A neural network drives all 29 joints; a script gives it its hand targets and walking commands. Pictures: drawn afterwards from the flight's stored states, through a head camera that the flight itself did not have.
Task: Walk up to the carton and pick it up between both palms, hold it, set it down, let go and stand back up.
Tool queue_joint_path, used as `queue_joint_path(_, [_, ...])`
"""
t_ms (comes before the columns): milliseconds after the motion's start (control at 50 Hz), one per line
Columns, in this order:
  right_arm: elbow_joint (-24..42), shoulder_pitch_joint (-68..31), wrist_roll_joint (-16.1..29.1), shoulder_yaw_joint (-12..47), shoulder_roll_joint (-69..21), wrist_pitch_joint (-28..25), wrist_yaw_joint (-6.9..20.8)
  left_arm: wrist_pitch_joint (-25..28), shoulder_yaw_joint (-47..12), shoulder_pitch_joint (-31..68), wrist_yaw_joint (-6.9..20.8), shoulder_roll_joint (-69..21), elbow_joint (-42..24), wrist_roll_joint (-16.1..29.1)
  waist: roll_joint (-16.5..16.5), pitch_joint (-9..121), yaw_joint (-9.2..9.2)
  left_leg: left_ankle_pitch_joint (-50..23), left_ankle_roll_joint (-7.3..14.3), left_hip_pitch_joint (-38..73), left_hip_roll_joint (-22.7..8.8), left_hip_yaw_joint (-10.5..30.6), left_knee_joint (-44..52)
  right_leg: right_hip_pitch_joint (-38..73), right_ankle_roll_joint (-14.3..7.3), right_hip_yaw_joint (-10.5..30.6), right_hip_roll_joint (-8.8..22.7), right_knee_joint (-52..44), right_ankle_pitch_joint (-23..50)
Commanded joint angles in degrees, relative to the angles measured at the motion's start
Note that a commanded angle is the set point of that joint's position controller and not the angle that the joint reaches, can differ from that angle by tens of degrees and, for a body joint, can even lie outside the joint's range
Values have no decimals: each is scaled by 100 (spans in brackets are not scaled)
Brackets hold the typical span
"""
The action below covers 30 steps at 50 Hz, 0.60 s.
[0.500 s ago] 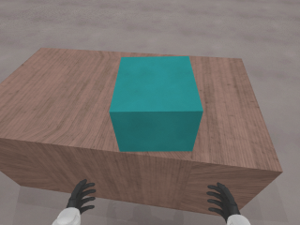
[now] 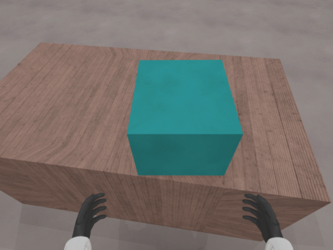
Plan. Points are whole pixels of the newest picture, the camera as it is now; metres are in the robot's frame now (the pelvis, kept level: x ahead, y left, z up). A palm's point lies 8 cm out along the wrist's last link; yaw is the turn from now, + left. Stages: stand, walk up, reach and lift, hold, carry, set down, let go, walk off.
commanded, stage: reach and lift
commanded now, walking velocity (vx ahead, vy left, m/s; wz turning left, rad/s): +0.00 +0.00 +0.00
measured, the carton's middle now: (180, 116) +0.54 -0.03 -0.03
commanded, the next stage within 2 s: none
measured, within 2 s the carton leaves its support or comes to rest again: neither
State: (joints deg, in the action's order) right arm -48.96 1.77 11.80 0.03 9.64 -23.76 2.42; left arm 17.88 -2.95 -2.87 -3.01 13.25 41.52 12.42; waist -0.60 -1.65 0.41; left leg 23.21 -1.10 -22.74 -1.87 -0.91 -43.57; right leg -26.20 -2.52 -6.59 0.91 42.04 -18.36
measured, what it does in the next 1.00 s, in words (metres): stands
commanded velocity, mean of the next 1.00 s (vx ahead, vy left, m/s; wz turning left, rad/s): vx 0.00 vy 0.00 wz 0.00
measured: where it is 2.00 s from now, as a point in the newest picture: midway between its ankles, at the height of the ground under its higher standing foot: outside the picture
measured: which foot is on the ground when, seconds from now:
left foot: down 0.00-1.00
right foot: down 0.00-1.00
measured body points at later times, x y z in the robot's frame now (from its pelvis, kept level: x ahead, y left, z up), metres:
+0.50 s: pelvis +0.01 +0.01 +0.00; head +0.05 +0.01 +0.45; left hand +0.28 +0.23 -0.04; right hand +0.26 -0.24 -0.05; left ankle -0.01 +0.13 -0.71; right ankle +0.04 -0.09 -0.71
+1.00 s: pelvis +0.00 +0.01 +0.01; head +0.04 +0.00 +0.45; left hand +0.35 +0.22 +0.01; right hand +0.33 -0.25 +0.00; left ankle -0.01 +0.13 -0.71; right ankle +0.04 -0.09 -0.71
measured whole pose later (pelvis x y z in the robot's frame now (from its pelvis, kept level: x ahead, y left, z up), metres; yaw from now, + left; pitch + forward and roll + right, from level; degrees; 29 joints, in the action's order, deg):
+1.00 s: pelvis +0.00 +0.01 +0.01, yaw -2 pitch +10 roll +0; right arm -58.0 -23.0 26.5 6.8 21.5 -19.7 5.4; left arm 18.7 -6.5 22.5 -2.8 16.1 54.5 21.7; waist 1.0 6.3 -0.7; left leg 19.9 -0.3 -30.0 -1.8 -2.8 -39.4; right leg -34.0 -1.9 -4.6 0.5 37.6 -14.2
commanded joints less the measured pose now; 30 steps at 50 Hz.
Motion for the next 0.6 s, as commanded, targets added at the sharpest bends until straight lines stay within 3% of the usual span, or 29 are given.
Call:
queue_joint_path(0, [409,-572,332,-159,1199,-895,139,726,231,586,-15,785,-1028,-8,283,1870,14,-2389,-284,-232,305,145,935,2240,136,693,-243,-480,2257])
queue_joint_path(160, [261,-1020,776,79,1509,-1387,405,1269,91,960,-57,789,-934,206,177,1646,0,-1933,-278,-290,302,162,915,1867,136,687,-248,-498,1910])
queue_joint_path(300, [295,-1487,975,135,1641,-1499,417,1536,96,1448,-54,893,-692,378,121,1900,-16,-1649,-226,-528,310,108,832,1834,176,751,-202,-388,1867])
queue_joint_path(580, [183,-2738,1237,215,2131,-1096,305,1139,160,2573,-28,1082,-426,592,-35,2783,-45,-1980,-216,-290,303,54,852,1741,228,697,-261,-525,2122])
